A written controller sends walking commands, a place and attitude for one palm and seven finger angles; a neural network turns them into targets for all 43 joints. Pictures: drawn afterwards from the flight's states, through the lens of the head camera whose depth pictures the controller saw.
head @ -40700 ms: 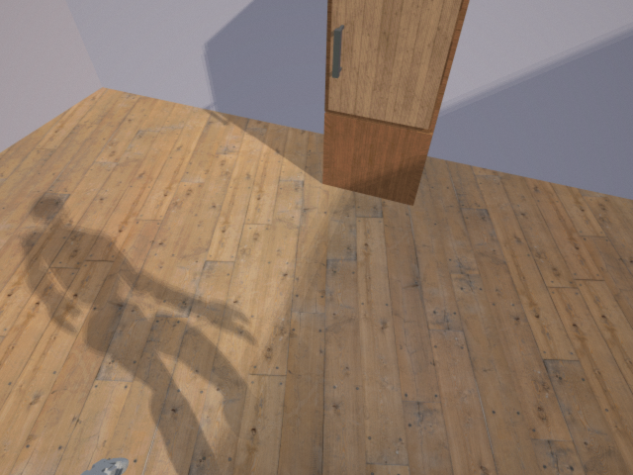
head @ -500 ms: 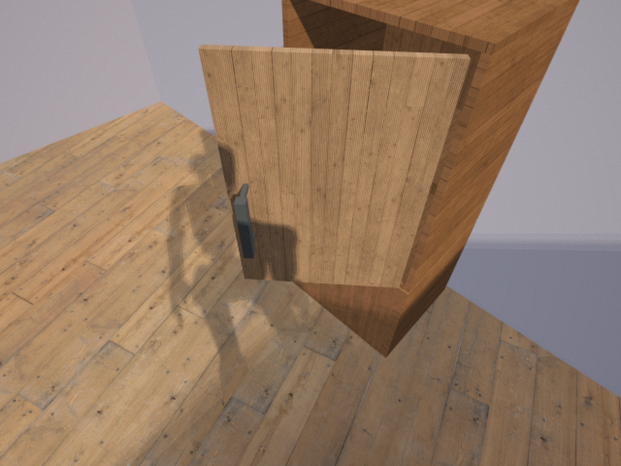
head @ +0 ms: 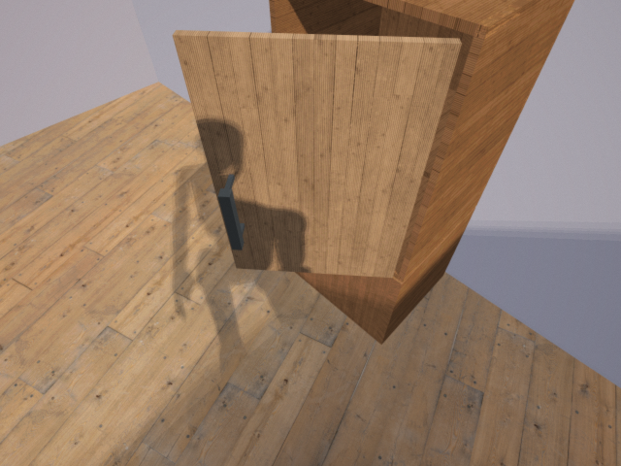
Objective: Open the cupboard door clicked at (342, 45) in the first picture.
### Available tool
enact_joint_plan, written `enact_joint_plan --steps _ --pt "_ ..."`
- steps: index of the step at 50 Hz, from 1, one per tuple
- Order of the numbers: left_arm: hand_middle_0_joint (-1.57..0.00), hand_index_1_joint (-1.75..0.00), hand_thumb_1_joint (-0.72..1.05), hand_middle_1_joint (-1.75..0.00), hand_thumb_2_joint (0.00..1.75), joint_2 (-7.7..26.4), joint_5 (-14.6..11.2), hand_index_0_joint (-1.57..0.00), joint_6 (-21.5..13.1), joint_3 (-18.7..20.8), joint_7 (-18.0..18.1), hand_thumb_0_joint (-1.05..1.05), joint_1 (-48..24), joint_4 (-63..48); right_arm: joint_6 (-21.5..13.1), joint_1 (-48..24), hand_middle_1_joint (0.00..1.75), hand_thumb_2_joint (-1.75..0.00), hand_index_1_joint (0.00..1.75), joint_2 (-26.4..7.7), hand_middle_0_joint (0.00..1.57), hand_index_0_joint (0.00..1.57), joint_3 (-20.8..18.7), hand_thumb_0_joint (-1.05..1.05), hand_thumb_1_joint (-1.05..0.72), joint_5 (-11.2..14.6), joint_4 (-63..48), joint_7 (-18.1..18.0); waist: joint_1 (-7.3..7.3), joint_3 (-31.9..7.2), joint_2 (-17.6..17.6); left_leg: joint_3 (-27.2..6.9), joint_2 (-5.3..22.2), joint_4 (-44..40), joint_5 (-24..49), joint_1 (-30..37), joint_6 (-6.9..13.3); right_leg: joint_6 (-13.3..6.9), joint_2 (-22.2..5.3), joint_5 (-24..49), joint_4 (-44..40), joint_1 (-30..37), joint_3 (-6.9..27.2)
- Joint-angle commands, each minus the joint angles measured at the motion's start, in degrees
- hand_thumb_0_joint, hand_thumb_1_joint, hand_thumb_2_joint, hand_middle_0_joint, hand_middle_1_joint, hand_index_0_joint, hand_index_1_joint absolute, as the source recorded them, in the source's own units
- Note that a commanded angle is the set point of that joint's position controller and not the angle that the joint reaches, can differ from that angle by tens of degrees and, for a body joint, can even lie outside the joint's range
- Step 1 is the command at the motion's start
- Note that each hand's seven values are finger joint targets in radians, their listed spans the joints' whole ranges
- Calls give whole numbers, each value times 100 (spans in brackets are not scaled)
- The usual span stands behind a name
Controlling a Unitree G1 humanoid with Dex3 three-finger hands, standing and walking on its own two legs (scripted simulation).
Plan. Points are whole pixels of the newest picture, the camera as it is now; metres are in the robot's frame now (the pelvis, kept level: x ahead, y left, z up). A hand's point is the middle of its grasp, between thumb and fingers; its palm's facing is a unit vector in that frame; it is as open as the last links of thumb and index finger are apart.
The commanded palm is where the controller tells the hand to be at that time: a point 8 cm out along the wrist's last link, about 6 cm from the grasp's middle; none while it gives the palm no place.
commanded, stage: come to a stop and stand still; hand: left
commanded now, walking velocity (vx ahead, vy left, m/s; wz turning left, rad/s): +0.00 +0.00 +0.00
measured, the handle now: (234, 213) +0.59 +0.20 -0.10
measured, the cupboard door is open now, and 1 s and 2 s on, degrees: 40 40 40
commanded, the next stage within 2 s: look again from close up in 0.42 s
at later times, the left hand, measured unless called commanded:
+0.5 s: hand out of the picture +0.07 +0.17 -0.17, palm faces +0.00 -0.97 -0.22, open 7.4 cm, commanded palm none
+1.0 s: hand out of the picture +0.06 +0.17 -0.17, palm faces +0.02 -0.97 -0.23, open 7.4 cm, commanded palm none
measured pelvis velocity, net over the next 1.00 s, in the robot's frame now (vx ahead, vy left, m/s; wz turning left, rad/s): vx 0.03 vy -0.02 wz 0.02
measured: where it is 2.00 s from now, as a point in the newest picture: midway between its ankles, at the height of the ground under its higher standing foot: outside the picture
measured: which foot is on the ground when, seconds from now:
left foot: down 0.00-1.00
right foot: down 0.00-1.00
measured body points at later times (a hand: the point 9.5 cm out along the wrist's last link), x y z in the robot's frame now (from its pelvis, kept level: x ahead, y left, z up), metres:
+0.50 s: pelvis +0.02 -0.02 +0.00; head +0.05 -0.02 +0.45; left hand +0.07 +0.22 -0.15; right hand +0.06 -0.25 -0.16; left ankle -0.02 +0.11 -0.74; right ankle +0.03 -0.11 -0.74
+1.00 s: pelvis +0.03 -0.02 +0.00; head +0.05 -0.02 +0.45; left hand +0.06 +0.23 -0.15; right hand +0.06 -0.26 -0.15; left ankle -0.02 +0.11 -0.74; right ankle +0.03 -0.11 -0.74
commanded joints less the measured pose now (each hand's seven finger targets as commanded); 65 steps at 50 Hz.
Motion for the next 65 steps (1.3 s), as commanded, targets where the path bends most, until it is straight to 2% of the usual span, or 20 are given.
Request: enact_joint_plan --steps 1,6,11,15,20,21,37,40,48,50,56,57,58,59,60,61,62,63,64,65 --pt "-20 -30 90 -30 90 794 6 -20 -132 176 68 0 77 -229 -107 166 30 -90 30 -530 20 20 -100 0 -90 12 -132 -38 34 -55 -35 -612 605 -579 445 -312 99 -231 -550 422 -489 286 620" --pt "-20 -30 90 -30 90 802 6 -20 -130 189 66 0 3 -223 -98 152 30 -90 30 -515 20 20 -98 0 -90 2 -83 -48 37 -42 -106 -582 598 -554 495 -288 68 -237 -553 512 -530 310 637" --pt "-20 -30 90 -30 90 851 9 -20 -151 219 72 0 -60 -253 -111 122 30 -90 30 -515 20 20 -116 0 -90 1 -63 -57 45 -223 -175 -548 605 -498 757 -180 46 -249 -587 1002 -485 502 614" --pt "-20 -30 90 -30 90 870 6 -20 -149 230 71 0 -108 -283 -98 39 30 -90 30 -493 20 20 -128 0 -90 -3 -64 -64 49 -150 -123 -541 616 -489 805 -133 34 -255 -574 1086 -522 461 608" --pt "-20 -30 90 -30 90 885 5 -20 -159 252 72 0 -151 -310 -104 7 30 -90 30 -530 20 20 -142 0 -90 -5 -73 -76 37 -301 -162 -542 657 -491 1004 7 31 -259 -557 1365 -472 557 590" --pt "-20 -30 90 -30 90 905 5 -20 -157 251 72 0 -172 -310 -106 -29 30 -90 30 -593 20 20 -145 0 -90 -2 -76 -75 38 -290 -69 -538 657 -481 1045 -3 26 -253 -570 1393 -467 553 583" --pt "-20 -30 90 -30 90 1018 0 -20 -151 282 64 0 -202 -283 -106 -137 30 -90 30 -685 20 20 -136 0 -90 -4 -51 -92 54 -389 -22 -552 703 -568 1225 133 17 -266 -583 1536 -522 710 543" --pt "-20 -30 90 -30 90 995 4 -20 -149 265 60 0 -192 -260 -93 -160 30 -90 30 -650 20 20 -129 0 -90 -3 -44 -95 61 -269 -109 -543 699 -581 1140 122 18 -264 -582 1514 -585 652 534" --pt "-20 -30 90 -30 90 1022 -3 -20 -154 259 57 0 -161 -238 -94 -140 30 -90 30 -686 20 20 -126 0 -90 -6 -17 -87 69 -323 -68 -554 681 -603 1035 116 5 -256 -607 1388 -651 679 562" --pt "-20 -30 90 -30 90 977 5 -20 -143 258 58 0 -172 -236 -82 -129 30 -90 30 -626 20 20 -124 0 -90 -8 -8 -92 61 -159 -135 -551 690 -642 974 67 4 -257 -568 1291 -671 586 541" --pt "-20 -30 90 -30 90 960 -1 -20 -149 258 64 0 -129 -238 -96 -68 30 -90 30 -614 20 20 -121 0 -90 -6 25 -93 73 -243 -62 -580 681 -641 1051 61 5 -257 -588 1318 -654 671 520" --pt "-20 -30 90 -30 90 711 21 -20 -225 232 324 0 587 54 -119 -408 30 -90 30 -582 20 20 -159 0 -90 65 -326 -48 201 -289 190 -178 718 652 1256 -324 -141 27 -981 3851 -393 705 760" --pt "-20 -32 88 -32 89 2323 -1121 -20 -1520 1447 199 0 -3767 -8461 -972 -307 30 -90 30 -1313 20 20 -295 0 -90 357 -2316 -269 -317 -2914 1163 -386 -95 -115 2056 905 7 -193 -375 3242 -103 1430 528" --pt "-20 -33 85 -33 88 1961 -631 -20 -1277 1403 339 0 -712 -6672 -1407 -609 30 -90 30 -991 20 20 -244 0 -90 185 -2102 -461 210 -2738 1820 -231 47 -95 2863 945 79 -326 -84 2084 167 1249 289" --pt "-21 -34 83 -34 87 516 -1001 -21 -649 770 382 0 705 -5827 -1512 -669 30 -90 30 -734 20 20 -257 0 -90 308 -2148 -405 79 -1715 1432 -438 142 -18 2678 368 -128 -252 -70 1193 51 606 -104" --pt "-21 -36 81 -36 86 142 -1063 -21 -705 635 259 0 187 -5441 -1538 -484 30 -90 30 -893 20 20 -281 0 -90 306 -2031 -351 -271 -683 111 -491 144 210 2015 -175 -67 -107 -5 1072 -6 -153 -286" --pt "-21 -37 78 -37 85 447 -1192 -21 -1099 996 88 0 -332 -5363 -1596 -544 30 -90 30 -1056 20 20 -431 0 -90 252 -2320 -330 -362 -32 -742 -575 102 492 1299 -796 2 -4 21 737 121 -778 -352" --pt "-21 -39 76 -39 84 417 -1237 -21 -1508 1179 -162 0 134 -4738 -1629 -472 30 -90 30 -1103 20 20 -518 0 -90 165 -2402 -300 -287 -112 -1305 -510 40 802 694 -1281 8 61 25 119 311 -1264 -362" --pt "-21 -40 74 -40 83 160 -1347 -21 -1957 1192 -456 0 732 -4299 -1686 -570 30 -90 30 -1074 20 20 -536 0 -90 125 -2585 -242 -112 -184 -1562 -533 -8 1146 241 -1877 -22 59 17 -362 671 -1591 -353" --pt "-21 -42 71 -42 82 107 -1389 -21 -2416 1269 -783 0 1181 -4063 -1772 -673 30 -90 30 -1026 20 20 -555 0 -90 151 -2776 -137 142 -378 -1017 -447 -106 1469 90 -2211 -83 -22 -28 -483 1058 -1715 -238"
